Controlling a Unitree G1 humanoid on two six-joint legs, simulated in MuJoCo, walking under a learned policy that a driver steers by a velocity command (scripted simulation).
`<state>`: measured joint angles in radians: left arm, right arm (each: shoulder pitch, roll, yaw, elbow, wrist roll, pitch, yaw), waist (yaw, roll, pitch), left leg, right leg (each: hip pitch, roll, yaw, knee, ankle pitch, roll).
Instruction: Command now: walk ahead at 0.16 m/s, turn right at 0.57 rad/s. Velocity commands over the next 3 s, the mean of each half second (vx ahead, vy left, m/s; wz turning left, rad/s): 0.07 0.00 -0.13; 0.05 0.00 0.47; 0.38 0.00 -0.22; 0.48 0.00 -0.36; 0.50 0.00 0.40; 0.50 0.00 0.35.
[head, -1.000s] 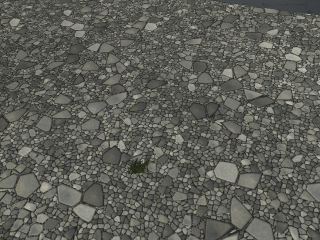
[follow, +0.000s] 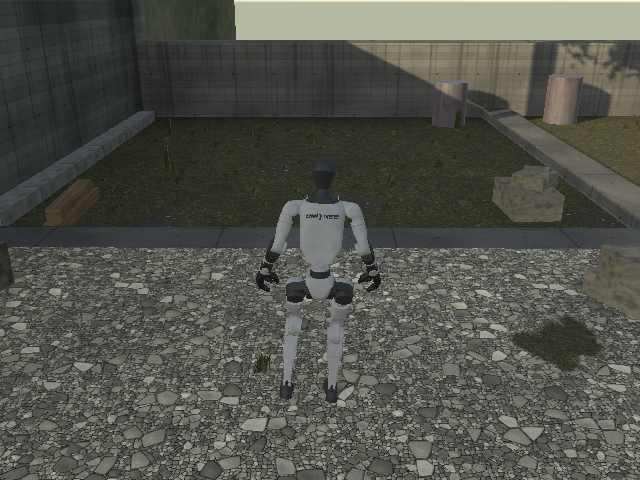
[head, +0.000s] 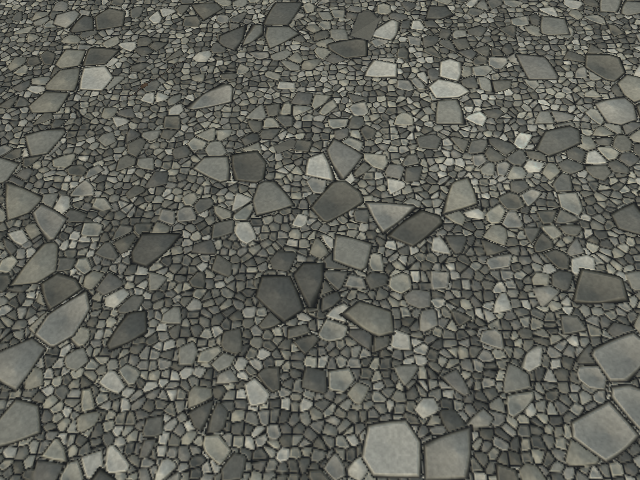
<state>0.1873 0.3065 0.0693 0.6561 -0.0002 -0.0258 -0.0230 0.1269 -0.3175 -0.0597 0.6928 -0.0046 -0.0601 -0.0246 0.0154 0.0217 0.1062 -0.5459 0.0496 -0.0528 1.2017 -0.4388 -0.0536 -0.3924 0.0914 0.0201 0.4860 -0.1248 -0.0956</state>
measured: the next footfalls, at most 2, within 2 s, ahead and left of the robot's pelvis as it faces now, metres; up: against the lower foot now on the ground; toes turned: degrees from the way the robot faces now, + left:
left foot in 0.30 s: +0.20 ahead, +0.16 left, +0.00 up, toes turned -8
left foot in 0.88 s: +0.15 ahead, +0.20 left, +0.00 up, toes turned +13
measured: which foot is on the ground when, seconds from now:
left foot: up 0.00-0.28, down 0.30-0.58, up 0.60-0.86, down 0.88-1.00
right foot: down 0.00-0.88, up 0.90-1.00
